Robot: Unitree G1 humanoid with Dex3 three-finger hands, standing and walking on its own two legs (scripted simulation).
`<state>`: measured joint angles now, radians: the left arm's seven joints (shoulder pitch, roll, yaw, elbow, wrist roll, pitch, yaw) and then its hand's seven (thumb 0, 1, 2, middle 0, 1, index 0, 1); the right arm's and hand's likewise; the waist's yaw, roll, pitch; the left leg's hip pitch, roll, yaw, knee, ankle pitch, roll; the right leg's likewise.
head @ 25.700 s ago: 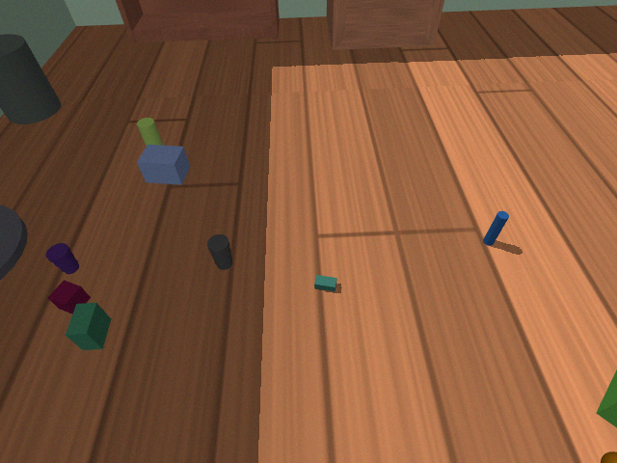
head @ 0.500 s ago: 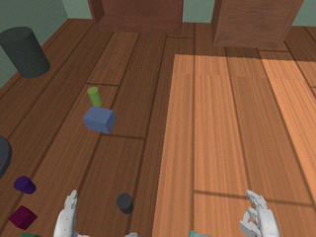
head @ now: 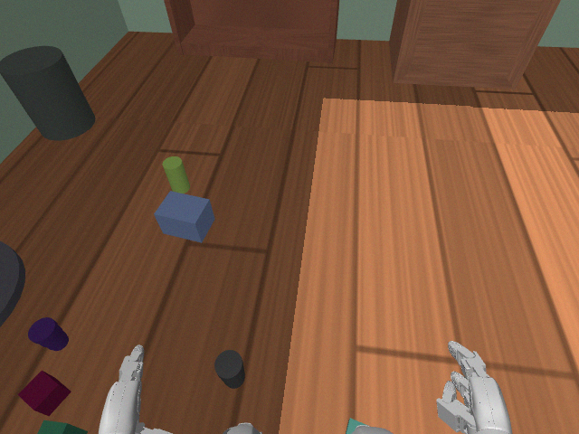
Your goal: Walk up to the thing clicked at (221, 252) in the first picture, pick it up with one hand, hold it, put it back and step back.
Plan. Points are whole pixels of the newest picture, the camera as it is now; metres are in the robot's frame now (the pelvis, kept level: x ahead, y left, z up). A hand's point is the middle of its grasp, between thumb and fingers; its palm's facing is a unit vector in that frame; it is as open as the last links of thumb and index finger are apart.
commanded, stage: home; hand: left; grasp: from the side
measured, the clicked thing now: (231, 371) +0.40 +0.20 -0.65
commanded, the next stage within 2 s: stand in 0.54 s
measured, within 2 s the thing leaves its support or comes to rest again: neither
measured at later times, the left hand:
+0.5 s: hand (166, 405) +0.18 +0.19 -0.05, palm faces +0.09 -0.95 -0.28, open 17.5 cm
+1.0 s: hand (168, 407) +0.18 +0.18 -0.05, palm faces +0.08 -0.95 -0.30, open 11.4 cm
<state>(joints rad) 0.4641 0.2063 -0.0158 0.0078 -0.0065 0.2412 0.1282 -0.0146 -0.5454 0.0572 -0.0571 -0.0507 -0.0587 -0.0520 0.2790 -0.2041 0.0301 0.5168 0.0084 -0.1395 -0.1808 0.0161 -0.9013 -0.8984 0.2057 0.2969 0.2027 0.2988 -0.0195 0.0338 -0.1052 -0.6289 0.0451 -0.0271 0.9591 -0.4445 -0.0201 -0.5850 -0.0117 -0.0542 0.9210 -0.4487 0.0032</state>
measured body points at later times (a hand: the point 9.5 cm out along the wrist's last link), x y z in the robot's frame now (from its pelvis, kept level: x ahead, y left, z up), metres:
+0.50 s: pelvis +0.01 +0.01 +0.00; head +0.02 +0.01 +0.45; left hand +0.17 +0.24 -0.03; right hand +0.16 -0.23 -0.07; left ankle +0.03 +0.13 -0.69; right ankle +0.01 -0.12 -0.69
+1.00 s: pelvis +0.01 +0.00 +0.00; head +0.02 +0.00 +0.45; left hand +0.17 +0.23 -0.03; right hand +0.17 -0.24 -0.07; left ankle +0.03 +0.13 -0.69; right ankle +0.01 -0.12 -0.69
